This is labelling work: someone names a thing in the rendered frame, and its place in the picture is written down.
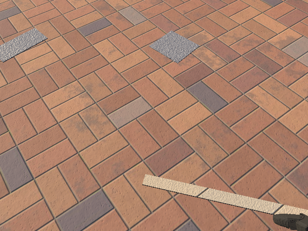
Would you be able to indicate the robot right hand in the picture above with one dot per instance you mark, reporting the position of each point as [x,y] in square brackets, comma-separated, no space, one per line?
[292,221]

